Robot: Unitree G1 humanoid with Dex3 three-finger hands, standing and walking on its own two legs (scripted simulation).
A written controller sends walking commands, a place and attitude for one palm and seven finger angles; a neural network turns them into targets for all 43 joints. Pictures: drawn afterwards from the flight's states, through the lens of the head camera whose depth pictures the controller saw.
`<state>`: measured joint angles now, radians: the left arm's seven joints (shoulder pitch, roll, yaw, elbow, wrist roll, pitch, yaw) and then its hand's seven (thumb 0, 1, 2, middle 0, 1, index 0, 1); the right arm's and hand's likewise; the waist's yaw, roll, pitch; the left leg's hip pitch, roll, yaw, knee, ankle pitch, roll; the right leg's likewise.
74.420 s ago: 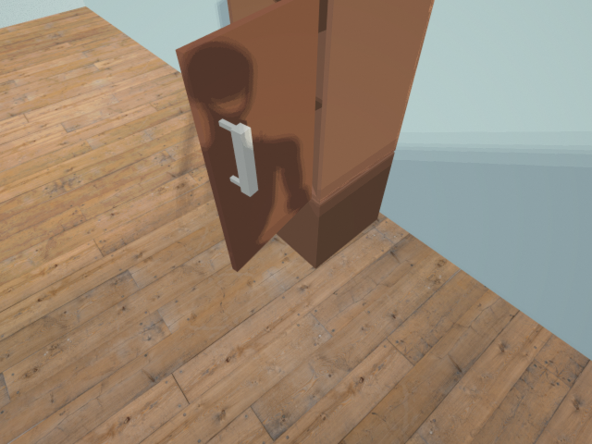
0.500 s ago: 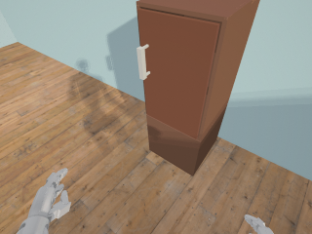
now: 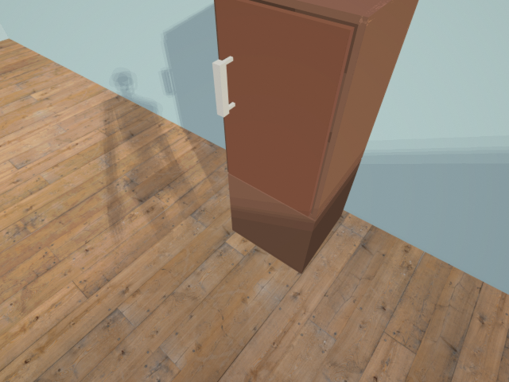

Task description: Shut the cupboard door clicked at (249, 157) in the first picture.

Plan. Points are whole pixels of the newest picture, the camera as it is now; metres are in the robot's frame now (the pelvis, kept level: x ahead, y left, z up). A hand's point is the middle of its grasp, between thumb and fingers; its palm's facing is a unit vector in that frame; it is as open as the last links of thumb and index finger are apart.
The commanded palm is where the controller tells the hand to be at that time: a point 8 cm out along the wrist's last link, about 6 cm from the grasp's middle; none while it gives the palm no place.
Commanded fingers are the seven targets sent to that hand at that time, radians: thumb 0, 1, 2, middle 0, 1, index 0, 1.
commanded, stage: let the arm hang, fingers relaxed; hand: left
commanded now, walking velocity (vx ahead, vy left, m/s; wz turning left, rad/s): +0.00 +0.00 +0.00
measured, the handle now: (226, 86) +0.83 +0.12 +0.03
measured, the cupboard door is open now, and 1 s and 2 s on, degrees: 0 0 0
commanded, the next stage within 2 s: look to check the result in 0.46 s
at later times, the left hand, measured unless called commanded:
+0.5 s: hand out of the picture -0.04 +0.14 -0.18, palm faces +0.05 -0.99 -0.12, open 7.4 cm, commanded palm none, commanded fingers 0.00 0.90 0.90 -0.20 -0.30 -0.20 -0.30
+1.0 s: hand out of the picture -0.03 +0.16 -0.18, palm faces +0.03 -0.99 -0.15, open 7.4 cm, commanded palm none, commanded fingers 0.00 0.90 0.90 -0.20 -0.30 -0.20 -0.30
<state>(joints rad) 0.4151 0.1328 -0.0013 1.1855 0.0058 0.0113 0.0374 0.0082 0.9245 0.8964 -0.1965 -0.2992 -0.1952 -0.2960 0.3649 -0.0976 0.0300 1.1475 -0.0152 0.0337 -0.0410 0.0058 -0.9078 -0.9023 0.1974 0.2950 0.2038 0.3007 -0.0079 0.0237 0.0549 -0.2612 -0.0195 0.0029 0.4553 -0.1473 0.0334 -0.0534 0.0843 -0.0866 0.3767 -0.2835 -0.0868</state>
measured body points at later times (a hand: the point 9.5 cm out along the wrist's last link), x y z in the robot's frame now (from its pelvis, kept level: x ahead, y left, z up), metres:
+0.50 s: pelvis +0.01 +0.01 +0.00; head +0.00 +0.01 +0.45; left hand -0.04 +0.20 -0.17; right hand -0.02 -0.20 -0.16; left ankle +0.06 +0.10 -0.74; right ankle -0.04 -0.06 -0.74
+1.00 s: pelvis +0.02 +0.01 +0.00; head +0.03 +0.02 +0.45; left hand -0.03 +0.21 -0.16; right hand -0.01 -0.19 -0.16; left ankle +0.06 +0.10 -0.74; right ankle -0.04 -0.06 -0.74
